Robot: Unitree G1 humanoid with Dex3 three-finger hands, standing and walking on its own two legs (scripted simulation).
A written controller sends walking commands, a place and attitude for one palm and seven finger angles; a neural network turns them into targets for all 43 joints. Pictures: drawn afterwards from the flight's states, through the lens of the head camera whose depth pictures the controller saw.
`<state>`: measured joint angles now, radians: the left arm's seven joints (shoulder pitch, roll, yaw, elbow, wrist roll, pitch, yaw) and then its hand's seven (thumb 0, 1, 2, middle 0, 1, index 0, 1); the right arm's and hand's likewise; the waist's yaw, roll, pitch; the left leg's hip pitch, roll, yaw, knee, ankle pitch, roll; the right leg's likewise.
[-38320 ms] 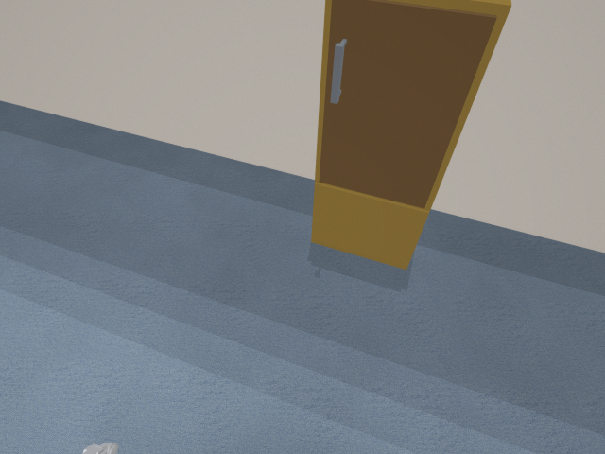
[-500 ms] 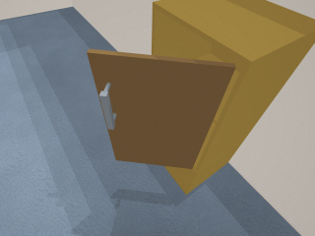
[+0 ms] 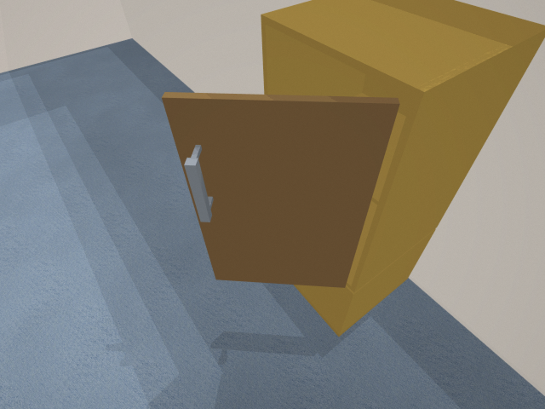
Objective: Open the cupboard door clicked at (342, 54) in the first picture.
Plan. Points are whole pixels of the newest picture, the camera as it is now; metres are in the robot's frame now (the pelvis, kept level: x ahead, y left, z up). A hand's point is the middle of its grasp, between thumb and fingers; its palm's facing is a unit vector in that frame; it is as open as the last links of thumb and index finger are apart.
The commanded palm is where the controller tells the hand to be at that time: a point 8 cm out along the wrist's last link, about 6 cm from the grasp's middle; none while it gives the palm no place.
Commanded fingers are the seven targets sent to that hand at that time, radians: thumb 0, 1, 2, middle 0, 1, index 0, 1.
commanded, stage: look again from close up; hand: left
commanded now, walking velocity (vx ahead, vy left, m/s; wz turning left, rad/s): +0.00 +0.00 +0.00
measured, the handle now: (201, 185) +0.50 +0.17 +0.03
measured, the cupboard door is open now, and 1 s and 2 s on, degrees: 49 49 49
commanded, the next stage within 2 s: raise the hand with hooked fingers in 0.22 s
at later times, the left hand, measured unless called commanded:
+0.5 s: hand (157, 387) +0.16 +0.18 -0.05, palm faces +0.26 -0.95 -0.15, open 7.4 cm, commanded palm +0.11 +0.22 -0.06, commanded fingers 0.00 0.67 0.80 -0.22 -0.45 -0.22 -0.45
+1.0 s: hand (145, 378) +0.17 +0.20 -0.03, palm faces -0.02 -1.00 -0.06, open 10.1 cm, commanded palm +0.14 +0.25 -0.02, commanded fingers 0.00 0.08 0.55 -0.26 -0.82 -0.26 -0.82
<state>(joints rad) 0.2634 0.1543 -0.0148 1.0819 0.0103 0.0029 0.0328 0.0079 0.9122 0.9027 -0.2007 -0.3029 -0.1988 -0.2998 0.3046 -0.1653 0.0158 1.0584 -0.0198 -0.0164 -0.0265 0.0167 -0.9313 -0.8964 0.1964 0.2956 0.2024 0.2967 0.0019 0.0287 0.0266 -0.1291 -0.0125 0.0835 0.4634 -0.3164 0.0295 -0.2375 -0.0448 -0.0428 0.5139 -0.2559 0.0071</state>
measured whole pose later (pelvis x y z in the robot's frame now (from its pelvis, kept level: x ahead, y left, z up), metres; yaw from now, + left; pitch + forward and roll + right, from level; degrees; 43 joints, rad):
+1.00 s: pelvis -0.04 -0.02 -0.08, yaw +4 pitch +12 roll -2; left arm 0.28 0.28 0.22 0.08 -0.31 -0.38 -0.43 0.02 0.31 0.65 -0.24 -0.69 -0.24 -0.68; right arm 0.18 -0.20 0.05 0.57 0.03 -0.25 -0.05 0.02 -0.90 -0.90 0.20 0.30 0.21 0.30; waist 0.03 0.02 -0.08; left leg -0.79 0.04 -0.03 1.13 -0.54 -0.01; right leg -0.81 -0.04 -0.15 1.06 -0.45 -0.04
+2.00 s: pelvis -0.02 +0.00 -0.03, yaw +2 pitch +8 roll -2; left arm -0.09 0.46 0.45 0.45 -0.36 -0.21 -0.56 -0.01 -0.49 0.30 -0.30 -1.20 -0.30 -1.20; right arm 0.28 -0.29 0.06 0.59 0.04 -0.23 -0.09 0.02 -0.90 -0.90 0.20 0.30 0.21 0.30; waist 0.00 0.02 -0.06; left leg -0.51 0.02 0.02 0.81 -0.44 0.03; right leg -0.55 -0.04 -0.10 0.75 -0.33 0.00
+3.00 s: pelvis -0.02 -0.01 -0.03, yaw +1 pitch +10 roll -1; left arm -0.26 0.44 0.43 0.62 -0.30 -0.26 -0.52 -0.01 -0.50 0.30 -0.30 -1.20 -0.30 -1.20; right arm 0.31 -0.29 0.04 0.59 0.03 -0.18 -0.08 0.02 -0.90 -0.90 0.20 0.30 0.21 0.30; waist -0.04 0.01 -0.06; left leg -0.54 0.02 0.04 0.79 -0.43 0.02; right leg -0.60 -0.03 -0.08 0.75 -0.32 -0.01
